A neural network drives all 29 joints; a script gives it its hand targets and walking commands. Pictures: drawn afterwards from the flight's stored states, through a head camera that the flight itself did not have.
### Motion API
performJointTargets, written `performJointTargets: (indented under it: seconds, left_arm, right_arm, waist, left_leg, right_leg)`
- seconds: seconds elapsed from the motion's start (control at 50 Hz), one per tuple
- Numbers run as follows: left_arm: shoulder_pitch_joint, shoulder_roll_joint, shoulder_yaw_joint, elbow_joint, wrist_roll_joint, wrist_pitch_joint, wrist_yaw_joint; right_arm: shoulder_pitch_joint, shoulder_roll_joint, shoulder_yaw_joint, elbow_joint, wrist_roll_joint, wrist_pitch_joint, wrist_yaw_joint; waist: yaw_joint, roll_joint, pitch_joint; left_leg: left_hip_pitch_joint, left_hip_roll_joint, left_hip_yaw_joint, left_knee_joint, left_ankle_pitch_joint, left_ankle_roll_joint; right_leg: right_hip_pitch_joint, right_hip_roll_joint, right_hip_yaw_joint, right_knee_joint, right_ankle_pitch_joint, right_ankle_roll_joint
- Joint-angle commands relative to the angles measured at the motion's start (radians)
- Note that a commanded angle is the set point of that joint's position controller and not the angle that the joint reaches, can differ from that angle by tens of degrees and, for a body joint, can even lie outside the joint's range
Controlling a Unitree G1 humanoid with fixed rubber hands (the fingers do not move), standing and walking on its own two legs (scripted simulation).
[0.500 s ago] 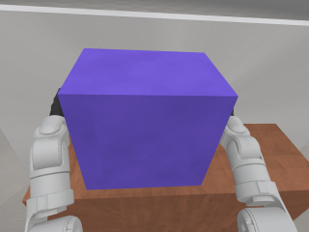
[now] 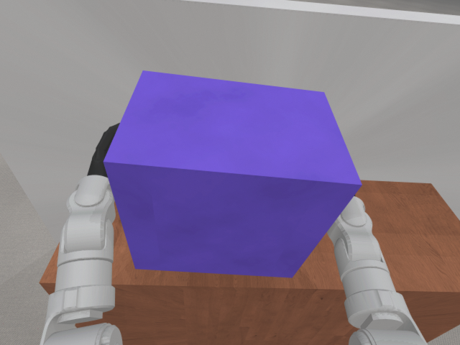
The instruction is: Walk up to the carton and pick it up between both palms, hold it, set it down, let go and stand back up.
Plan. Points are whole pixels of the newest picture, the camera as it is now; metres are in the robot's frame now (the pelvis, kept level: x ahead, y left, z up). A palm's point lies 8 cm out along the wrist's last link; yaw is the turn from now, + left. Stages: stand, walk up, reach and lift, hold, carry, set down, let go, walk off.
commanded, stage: set down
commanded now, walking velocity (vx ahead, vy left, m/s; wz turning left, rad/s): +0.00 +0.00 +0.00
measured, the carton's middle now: (225, 184) +0.38 +0.01 +0.12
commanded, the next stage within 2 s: none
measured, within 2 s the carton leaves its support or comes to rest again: neither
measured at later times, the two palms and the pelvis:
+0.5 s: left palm (111, 175) +0.38 +0.20 +0.13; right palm (335, 190) +0.37 -0.19 +0.12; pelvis +0.01 +0.00 +0.00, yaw +0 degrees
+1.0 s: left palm (122, 179) +0.41 +0.20 +0.10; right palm (330, 194) +0.38 -0.20 +0.10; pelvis +0.00 +0.00 +0.00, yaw -2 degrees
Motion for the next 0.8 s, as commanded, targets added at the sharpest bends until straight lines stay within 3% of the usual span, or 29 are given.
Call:
performJointTargets:
  seconds: [0.0,0.12,0.24,0.4,0.56,0.78]
  left_arm:
    - [-0.491,-0.428,-0.452,-0.147,-0.078,-0.056,-0.073]
    - [-0.456,-0.409,-0.402,-0.128,-0.052,-0.047,-0.081]
    - [-0.463,-0.403,-0.367,-0.087,-0.036,-0.054,-0.091]
    - [-0.532,-0.422,-0.369,0.022,-0.039,-0.12,-0.077]
    - [-0.604,-0.436,-0.324,0.184,-0.021,-0.207,-0.052]
    - [-0.69,-0.447,-0.258,0.337,0.006,-0.312,-0.031]
  right_arm:
    - [-0.632,0.36,0.397,-0.269,0.041,-0.09,0.094]
    - [-0.598,0.382,0.403,-0.245,0.047,-0.067,0.09]
    - [-0.589,0.392,0.371,-0.22,0.016,-0.067,0.089]
    - [-0.618,0.383,0.297,-0.153,-0.046,-0.113,0.1]
    - [-0.656,0.386,0.199,-0.022,-0.117,-0.168,0.126]
    - [-0.699,0.425,0.118,0.107,-0.19,-0.226,0.148]
  waist:
    - [-0.009,0.083,-0.421]
    - [0.008,0.078,-0.385]
    - [0.004,0.067,-0.364]
    - [-0.002,0.075,-0.381]
    - [0.019,0.076,-0.387]
    - [0.047,0.064,-0.428]
  left_leg:
    - [0.194,-0.04,0.08,0.037,0.465,-0.059]
    - [0.112,-0.048,0.091,0.023,0.43,-0.045]
    - [0.07,-0.047,0.101,0.009,0.387,-0.04]
    - [0.111,-0.034,0.099,0.012,0.379,-0.055]
    - [0.114,-0.023,0.109,-0.005,0.321,-0.052]
    - [0.079,-0.019,0.138,-0.022,0.29,-0.036]
  right_leg:
    - [0.06,0.05,-0.055,0.008,0.379,0.037]
    - [0.119,0.035,-0.03,0.03,0.47,0.051]
    - [0.143,0.028,-0.026,0.04,0.496,0.058]
    - [0.071,0.036,-0.051,0.021,0.407,0.052]
    - [0.011,0.03,-0.063,-0.005,0.294,0.047]
    - [0.019,0.014,-0.052,-0.006,0.289,0.05]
